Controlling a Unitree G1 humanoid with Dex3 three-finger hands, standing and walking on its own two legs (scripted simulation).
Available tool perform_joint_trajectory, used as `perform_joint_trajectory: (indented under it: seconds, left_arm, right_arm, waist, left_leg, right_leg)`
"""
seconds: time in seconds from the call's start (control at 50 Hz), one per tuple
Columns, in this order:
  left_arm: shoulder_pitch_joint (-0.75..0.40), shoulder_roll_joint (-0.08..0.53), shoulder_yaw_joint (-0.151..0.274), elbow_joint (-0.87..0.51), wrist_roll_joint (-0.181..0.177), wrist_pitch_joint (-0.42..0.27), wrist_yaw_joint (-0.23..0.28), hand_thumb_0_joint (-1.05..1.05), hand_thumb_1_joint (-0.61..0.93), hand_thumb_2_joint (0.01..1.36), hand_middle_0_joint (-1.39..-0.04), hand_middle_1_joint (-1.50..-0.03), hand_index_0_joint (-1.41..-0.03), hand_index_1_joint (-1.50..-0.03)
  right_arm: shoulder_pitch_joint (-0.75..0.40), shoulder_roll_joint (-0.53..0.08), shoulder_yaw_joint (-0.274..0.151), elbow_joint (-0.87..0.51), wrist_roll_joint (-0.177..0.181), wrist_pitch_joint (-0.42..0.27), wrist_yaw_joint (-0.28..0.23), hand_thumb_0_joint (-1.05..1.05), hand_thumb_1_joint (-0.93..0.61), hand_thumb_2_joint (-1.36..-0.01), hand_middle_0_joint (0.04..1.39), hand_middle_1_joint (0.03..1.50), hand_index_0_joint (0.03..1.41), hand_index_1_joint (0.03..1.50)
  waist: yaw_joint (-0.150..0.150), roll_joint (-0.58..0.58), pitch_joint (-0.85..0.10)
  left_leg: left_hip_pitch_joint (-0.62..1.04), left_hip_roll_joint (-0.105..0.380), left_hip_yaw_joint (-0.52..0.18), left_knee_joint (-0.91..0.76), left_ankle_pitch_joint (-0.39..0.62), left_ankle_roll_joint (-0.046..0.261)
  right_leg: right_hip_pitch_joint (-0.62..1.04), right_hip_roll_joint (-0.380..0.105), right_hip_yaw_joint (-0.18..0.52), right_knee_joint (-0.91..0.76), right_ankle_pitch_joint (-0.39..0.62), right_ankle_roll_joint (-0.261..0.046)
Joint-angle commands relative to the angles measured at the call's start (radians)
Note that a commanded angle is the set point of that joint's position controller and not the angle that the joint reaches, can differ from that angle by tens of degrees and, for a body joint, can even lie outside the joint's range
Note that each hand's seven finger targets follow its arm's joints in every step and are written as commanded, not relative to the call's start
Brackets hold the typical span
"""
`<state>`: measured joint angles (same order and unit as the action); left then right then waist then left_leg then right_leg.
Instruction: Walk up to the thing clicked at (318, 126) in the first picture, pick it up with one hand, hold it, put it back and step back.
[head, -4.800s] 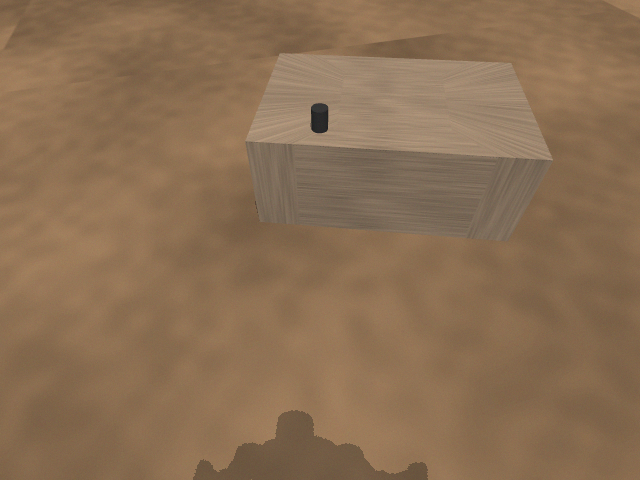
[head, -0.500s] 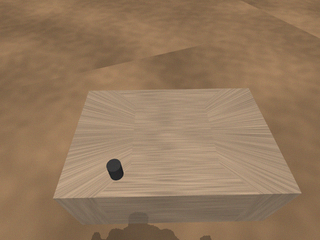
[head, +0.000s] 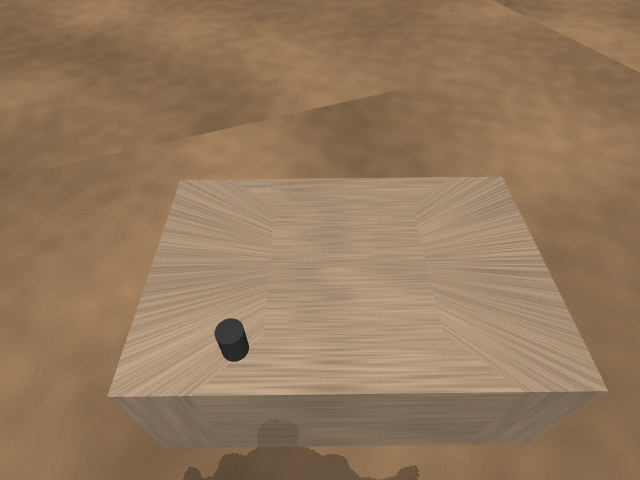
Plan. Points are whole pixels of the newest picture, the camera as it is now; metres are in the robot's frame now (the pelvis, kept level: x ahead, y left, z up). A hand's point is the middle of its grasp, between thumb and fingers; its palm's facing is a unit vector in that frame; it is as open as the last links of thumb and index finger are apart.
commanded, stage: walk up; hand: left
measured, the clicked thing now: (232, 340) +0.46 +0.21 -0.32
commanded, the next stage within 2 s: stand in 0.04 s
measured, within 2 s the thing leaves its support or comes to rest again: neither
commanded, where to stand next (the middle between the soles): +0.05 +0.00 m, yaw +0 degrees
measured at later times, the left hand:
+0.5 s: hand out of the picture +0.08 +0.26 -0.16, palm faces -0.05 -0.94 -0.33, open 7.3 cm
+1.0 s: hand out of the picture +0.08 +0.25 -0.16, palm faces -0.05 -0.94 -0.34, open 7.3 cm
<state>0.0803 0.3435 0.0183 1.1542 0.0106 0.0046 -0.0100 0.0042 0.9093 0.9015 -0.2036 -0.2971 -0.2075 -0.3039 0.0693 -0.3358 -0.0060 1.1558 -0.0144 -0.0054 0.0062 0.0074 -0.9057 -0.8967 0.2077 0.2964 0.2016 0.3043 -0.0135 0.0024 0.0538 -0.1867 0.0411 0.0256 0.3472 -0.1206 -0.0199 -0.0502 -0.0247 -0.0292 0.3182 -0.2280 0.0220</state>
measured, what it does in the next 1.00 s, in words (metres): stands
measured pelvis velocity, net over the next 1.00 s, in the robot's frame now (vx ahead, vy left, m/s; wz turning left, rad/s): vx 0.01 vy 0.00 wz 0.00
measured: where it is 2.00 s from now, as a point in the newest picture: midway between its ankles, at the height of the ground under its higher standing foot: outside the picture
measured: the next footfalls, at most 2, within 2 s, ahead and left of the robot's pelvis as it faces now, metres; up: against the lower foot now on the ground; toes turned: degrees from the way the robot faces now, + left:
none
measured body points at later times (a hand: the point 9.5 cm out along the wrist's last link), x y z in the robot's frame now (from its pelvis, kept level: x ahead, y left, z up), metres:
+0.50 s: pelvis +0.01 +0.00 +0.00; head +0.02 +0.01 +0.45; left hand +0.08 +0.30 -0.14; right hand +0.09 -0.30 -0.13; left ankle +0.04 +0.13 -0.75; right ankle -0.03 -0.13 -0.75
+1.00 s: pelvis +0.01 +0.00 +0.00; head +0.02 +0.01 +0.45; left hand +0.08 +0.30 -0.13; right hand +0.08 -0.30 -0.13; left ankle +0.04 +0.13 -0.75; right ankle -0.03 -0.13 -0.75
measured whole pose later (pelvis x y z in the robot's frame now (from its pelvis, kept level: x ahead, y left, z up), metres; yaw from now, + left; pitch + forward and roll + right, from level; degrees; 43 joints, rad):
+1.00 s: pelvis +0.01 +0.00 +0.00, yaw +0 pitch -2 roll +0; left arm 0.12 0.36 0.00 1.12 0.01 0.00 0.00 0.00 0.91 0.90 -0.20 -0.30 -0.21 -0.30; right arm 0.08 -0.34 0.00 1.15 -0.01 0.00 0.01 0.01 -0.91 -0.90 0.21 0.30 0.20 0.30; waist -0.01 -0.01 0.05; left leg -0.17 0.03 0.03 0.33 -0.12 -0.02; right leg -0.03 -0.03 -0.02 0.30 -0.23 0.03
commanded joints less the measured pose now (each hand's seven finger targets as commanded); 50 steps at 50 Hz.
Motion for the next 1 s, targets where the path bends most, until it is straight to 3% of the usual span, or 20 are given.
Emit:
perform_joint_trajectory:
  seconds: [0.0, 0.02, 0.14, 0.3, 0.5, 0.6, 0.68, 0.74, 0.92, 0.94, 0.98]
  left_arm:
    - [-0.039, 0.211, 0.036, -0.060, -0.001, -0.026, 0.014, 0.000, 0.900, 0.900, -0.200, -0.300, -0.200, -0.300]
    - [-0.028, 0.218, 0.033, -0.066, 0.000, -0.029, 0.016, 0.000, 0.900, 0.900, -0.200, -0.300, -0.200, -0.300]
    - [-0.021, 0.218, 0.027, -0.076, 0.000, -0.035, 0.018, 0.000, 0.900, 0.900, -0.200, -0.300, -0.200, -0.300]
    - [-0.005, 0.219, 0.024, -0.081, 0.000, -0.033, 0.017, 0.000, 0.900, 0.900, -0.200, -0.300, -0.200, -0.300]
    - [0.012, 0.223, 0.020, -0.087, -0.001, -0.035, 0.019, 0.000, 0.900, 0.900, -0.200, -0.300, -0.200, -0.300]
    - [0.010, 0.224, 0.019, -0.087, -0.002, -0.031, 0.019, 0.000, 0.900, 0.900, -0.200, -0.300, -0.200, -0.300]
    - [0.018, 0.222, 0.019, -0.090, -0.001, -0.034, 0.020, 0.000, 0.900, 0.900, -0.200, -0.300, -0.200, -0.300]
    - [0.014, 0.224, 0.018, -0.091, 0.000, -0.033, 0.020, 0.000, 0.900, 0.900, -0.200, -0.300, -0.200, -0.300]
    - [0.011, 0.232, 0.020, -0.094, 0.001, -0.034, 0.022, 0.000, 0.900, 0.900, -0.200, -0.300, -0.200, -0.300]
    - [0.011, 0.223, 0.019, -0.094, 0.001, -0.033, 0.020, 0.000, 0.900, 0.900, -0.200, -0.300, -0.200, -0.300]
    - [0.017, 0.231, 0.020, -0.095, 0.001, -0.034, 0.020, 0.000, 0.900, 0.900, -0.200, -0.300, -0.200, -0.300]
  right_arm:
    - [-0.055, -0.215, -0.039, -0.061, 0.006, -0.022, -0.010, 0.000, -0.900, -0.900, 0.200, 0.300, 0.200, 0.300]
    - [-0.044, -0.217, -0.039, -0.062, 0.008, -0.020, -0.011, 0.000, -0.900, -0.900, 0.200, 0.300, 0.200, 0.300]
    - [-0.042, -0.218, -0.037, -0.065, 0.006, -0.022, -0.008, 0.000, -0.900, -0.900, 0.200, 0.300, 0.200, 0.300]
    - [-0.042, -0.225, -0.037, -0.064, 0.006, -0.023, -0.008, 0.000, -0.900, -0.900, 0.200, 0.300, 0.200, 0.300]
    - [-0.033, -0.225, -0.036, -0.062, 0.006, -0.025, -0.009, 0.000, -0.900, -0.900, 0.200, 0.300, 0.200, 0.300]
    - [-0.034, -0.223, -0.036, -0.061, 0.007, -0.022, -0.008, 0.000, -0.900, -0.900, 0.200, 0.300, 0.200, 0.300]
    - [-0.033, -0.228, -0.038, -0.064, 0.008, -0.024, -0.009, 0.000, -0.900, -0.900, 0.200, 0.300, 0.200, 0.300]
    - [-0.029, -0.223, -0.034, -0.062, 0.008, -0.023, -0.010, 0.000, -0.900, -0.900, 0.200, 0.300, 0.200, 0.300]
    - [-0.029, -0.220, -0.036, -0.065, 0.008, -0.021, -0.008, 0.000, -0.900, -0.900, 0.200, 0.300, 0.200, 0.300]
    - [-0.028, -0.223, -0.035, -0.064, 0.006, -0.020, -0.008, 0.000, -0.900, -0.900, 0.200, 0.300, 0.200, 0.300]
    - [-0.022, -0.221, -0.037, -0.063, 0.005, -0.019, -0.007, 0.000, -0.900, -0.900, 0.200, 0.300, 0.200, 0.300]
  waist:
    - [0.004, 0.003, -0.083]
    - [0.002, -0.009, -0.080]
    - [0.001, 0.007, -0.094]
    - [0.005, 0.024, -0.095]
    - [0.010, 0.004, -0.115]
    - [0.008, -0.006, -0.073]
    - [0.011, -0.004, -0.114]
    - [0.006, 0.004, -0.082]
    - [0.005, -0.014, -0.067]
    - [0.003, -0.007, -0.058]
    - [0.002, -0.007, -0.059]
  left_leg:
    - [0.089, 0.091, -0.083, -0.039, 0.091, 0.031]
    - [0.093, 0.105, -0.088, -0.047, 0.083, 0.030]
    - [0.109, 0.107, -0.089, -0.045, 0.137, 0.029]
    - [0.105, 0.103, -0.088, -0.061, 0.092, 0.029]
    - [0.126, 0.109, -0.083, -0.037, 0.204, 0.034]
    - [0.097, 0.100, -0.086, -0.058, 0.125, 0.027]
    - [0.127, 0.106, -0.081, -0.031, 0.210, 0.035]
    - [0.110, 0.100, -0.080, -0.052, 0.145, 0.029]
    - [0.102, 0.103, -0.088, -0.054, 0.132, 0.029]
    - [0.099, 0.097, -0.081, -0.060, 0.081, 0.028]
    - [0.103, 0.099, -0.088, -0.065, 0.075, 0.029]
  right_leg:
    - [-0.075, -0.097, 0.073, -0.076, 0.113, -0.030]
    - [-0.076, -0.116, 0.086, -0.083, 0.090, -0.034]
    - [-0.073, -0.116, 0.081, -0.078, 0.134, -0.030]
    - [-0.070, -0.115, 0.081, -0.074, 0.093, -0.035]
    - [-0.045, -0.123, 0.076, -0.061, 0.193, -0.030]
    - [-0.064, -0.118, 0.076, -0.077, 0.113, -0.032]
    - [-0.038, -0.125, 0.075, -0.063, 0.203, -0.030]
    - [-0.062, -0.121, 0.075, -0.075, 0.146, -0.029]
    - [-0.064, -0.119, 0.075, -0.078, 0.128, -0.031]
    - [-0.080, -0.121, 0.081, -0.088, 0.098, -0.032]
    - [-0.081, -0.118, 0.081, -0.088, 0.080, -0.034]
